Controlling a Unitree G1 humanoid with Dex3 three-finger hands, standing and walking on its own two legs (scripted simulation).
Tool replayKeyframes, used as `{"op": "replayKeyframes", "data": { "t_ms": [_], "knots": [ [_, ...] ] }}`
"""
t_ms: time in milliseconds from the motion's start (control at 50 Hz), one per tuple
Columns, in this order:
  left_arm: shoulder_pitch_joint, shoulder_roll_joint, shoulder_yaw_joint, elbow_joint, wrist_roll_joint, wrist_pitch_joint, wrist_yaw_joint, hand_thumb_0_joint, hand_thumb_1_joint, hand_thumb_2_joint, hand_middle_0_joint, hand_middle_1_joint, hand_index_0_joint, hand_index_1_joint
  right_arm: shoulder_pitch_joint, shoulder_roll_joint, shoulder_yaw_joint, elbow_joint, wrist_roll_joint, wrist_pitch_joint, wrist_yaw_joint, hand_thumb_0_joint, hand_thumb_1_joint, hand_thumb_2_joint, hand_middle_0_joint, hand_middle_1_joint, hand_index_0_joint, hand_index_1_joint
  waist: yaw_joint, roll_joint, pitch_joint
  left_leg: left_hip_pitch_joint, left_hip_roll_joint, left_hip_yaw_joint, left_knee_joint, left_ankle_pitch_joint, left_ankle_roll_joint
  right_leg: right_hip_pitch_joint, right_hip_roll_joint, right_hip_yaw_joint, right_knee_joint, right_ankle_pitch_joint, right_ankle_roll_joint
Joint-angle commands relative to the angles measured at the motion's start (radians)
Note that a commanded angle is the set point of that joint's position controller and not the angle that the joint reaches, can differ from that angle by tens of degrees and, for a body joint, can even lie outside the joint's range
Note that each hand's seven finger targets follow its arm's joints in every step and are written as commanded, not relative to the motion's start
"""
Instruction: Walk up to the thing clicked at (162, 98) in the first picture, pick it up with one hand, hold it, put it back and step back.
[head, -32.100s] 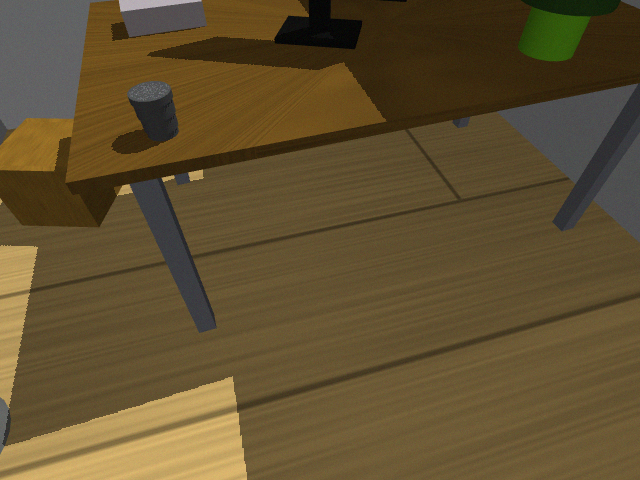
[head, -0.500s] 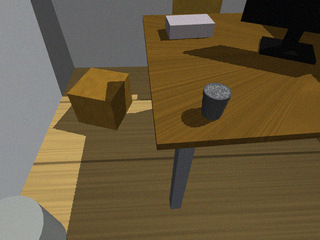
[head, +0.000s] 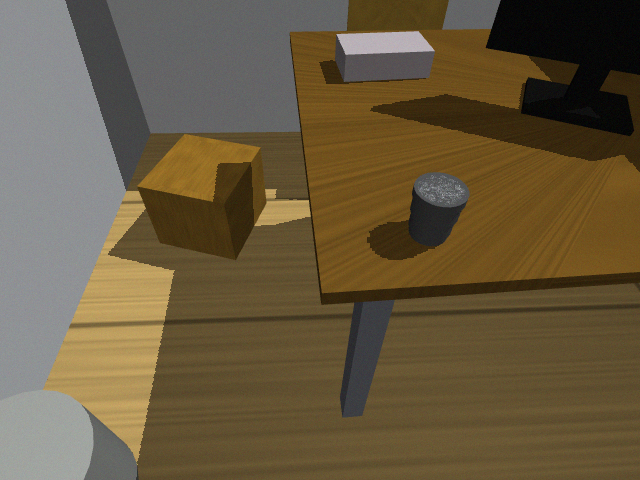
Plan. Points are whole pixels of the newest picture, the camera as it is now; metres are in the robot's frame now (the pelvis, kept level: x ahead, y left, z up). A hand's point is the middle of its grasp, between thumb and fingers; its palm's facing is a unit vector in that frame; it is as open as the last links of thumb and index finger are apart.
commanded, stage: home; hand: right
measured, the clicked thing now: (434, 211) +0.53 -0.18 +0.03
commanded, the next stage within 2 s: stand in 0.84 s
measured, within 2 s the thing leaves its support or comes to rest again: neither
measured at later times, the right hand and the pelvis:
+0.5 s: hand out of the picture +0.08 -0.25 -0.15, palm faces -0.02 +0.93 -0.37, open 17.5 cm; pelvis +0.02 +0.01 +0.00, yaw +0 degrees
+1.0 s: hand out of the picture +0.11 -0.25 -0.15, palm faces -0.01 +0.93 -0.36, open 17.3 cm; pelvis +0.03 +0.01 +0.00, yaw +0 degrees
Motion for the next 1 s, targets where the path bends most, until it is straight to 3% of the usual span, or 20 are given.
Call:
{"op": "replayKeyframes", "data": {
  "t_ms": [0,200,260,360,440,560,700,820,920,960,980],
  "knots": [
    [-0.043,0.194,0.041,-0.048,-0.002,-0.021,0.016,0.000,0.897,0.901,-0.201,-0.298,-0.200,-0.299,-0.033,-0.215,-0.041,-0.049,0.004,-0.020,-0.010,0.000,0.561,-0.047,0.051,0.050,0.051,0.050,-0.004,0.005,-0.050,0.073,0.086,-0.087,-0.080,0.036,0.048,-0.073,-0.081,0.064,-0.099,0.116,-0.054],
    [-0.050,0.202,0.043,-0.038,0.000,-0.021,0.019,0.000,0.897,0.901,-0.201,-0.298,-0.200,-0.299,-0.064,-0.216,-0.045,-0.038,0.006,-0.009,-0.006,0.000,0.559,-0.048,0.051,0.051,0.051,0.051,-0.006,0.000,-0.024,0.084,0.082,-0.090,-0.094,-0.038,0.047,-0.104,-0.083,0.058,-0.134,0.052,-0.048],
    [-0.066,0.203,0.044,-0.041,0.000,-0.024,0.021,0.000,0.897,0.901,-0.201,-0.299,-0.200,-0.299,-0.065,-0.214,-0.046,-0.037,0.007,-0.011,-0.006,0.000,0.564,-0.045,0.051,0.050,0.051,0.050,-0.009,-0.004,-0.069,0.109,0.089,-0.081,-0.075,0.094,0.048,-0.057,-0.093,0.057,-0.118,0.156,-0.048],
    [-0.071,0.200,0.047,-0.036,-0.003,-0.018,0.020,0.000,0.897,0.901,-0.201,-0.299,-0.200,-0.299,-0.070,-0.221,-0.048,-0.031,0.003,-0.010,-0.008,0.000,0.562,-0.046,0.051,0.050,0.051,0.050,-0.003,0.036,-0.063,0.074,0.089,-0.086,-0.103,0.045,0.049,-0.029,-0.089,0.046,-0.118,0.112,-0.046],
    [-0.073,0.199,0.048,-0.032,0.000,-0.020,0.021,0.000,0.897,0.901,-0.201,-0.298,-0.200,-0.299,-0.071,-0.216,-0.050,-0.032,0.005,-0.012,-0.009,0.000,0.556,-0.050,0.052,0.051,0.052,0.051,-0.003,0.016,-0.077,0.098,0.090,-0.082,-0.089,0.102,0.051,-0.023,-0.096,0.044,-0.118,0.153,-0.047],
    [-0.075,0.192,0.048,-0.033,-0.001,-0.015,0.020,0.000,0.897,0.901,-0.201,-0.298,-0.200,-0.299,-0.081,-0.223,-0.054,-0.028,0.004,-0.010,-0.008,0.000,0.558,-0.049,0.052,0.051,0.052,0.051,-0.002,0.035,-0.047,0.086,0.089,-0.095,-0.118,0.002,0.048,-0.051,-0.088,0.036,-0.126,0.081,-0.047],
    [-0.079,0.196,0.048,-0.039,-0.001,-0.023,0.023,0.000,0.897,0.901,-0.201,-0.298,-0.200,-0.299,-0.079,-0.219,-0.056,-0.029,0.008,-0.013,-0.009,0.000,0.545,-0.057,0.053,0.053,0.053,0.053,-0.004,-0.004,-0.104,0.139,0.094,-0.079,-0.065,0.232,0.053,-0.007,-0.104,0.033,-0.119,0.251,-0.042],
    [-0.080,0.195,0.048,-0.039,-0.004,-0.019,0.025,0.000,0.897,0.901,-0.201,-0.298,-0.200,-0.299,-0.074,-0.218,-0.056,-0.026,0.008,-0.007,-0.010,0.000,0.541,-0.059,0.053,0.054,0.053,0.054,-0.006,0.007,-0.097,0.128,0.089,-0.072,-0.074,0.196,0.052,0.004,-0.106,0.028,-0.126,0.229,-0.039],
    [-0.073,0.192,0.048,-0.040,-0.005,-0.020,0.024,0.000,0.897,0.901,-0.201,-0.298,-0.200,-0.299,-0.076,-0.214,-0.055,-0.025,0.008,-0.012,-0.010,0.000,0.560,-0.048,0.051,0.051,0.051,0.051,-0.004,0.022,-0.104,0.150,0.093,-0.071,-0.068,0.270,0.051,0.008,-0.108,0.025,-0.121,0.267,-0.040],
    [-0.076,0.193,0.048,-0.041,-0.004,-0.018,0.024,0.000,0.900,0.900,-0.200,-0.300,-0.200,-0.301,-0.088,-0.216,-0.056,-0.026,0.008,-0.009,-0.009,0.000,0.400,-0.208,0.200,0.211,0.200,0.211,-0.003,0.016,-0.071,0.124,0.087,-0.075,-0.084,0.183,0.047,-0.008,-0.104,0.024,-0.137,0.204,-0.038],
    [-0.081,0.195,0.049,-0.040,-0.003,-0.017,0.025,0.000,0.900,0.900,-0.200,-0.300,-0.200,-0.301,-0.084,-0.210,-0.056,-0.028,0.006,-0.006,-0.008,0.000,0.320,-0.288,0.200,0.291,0.200,0.291,-0.007,0.003,-0.047,0.098,0.082,-0.077,-0.097,0.135,0.044,-0.015,-0.101,0.022,-0.142,0.162,-0.038]
  ]
}}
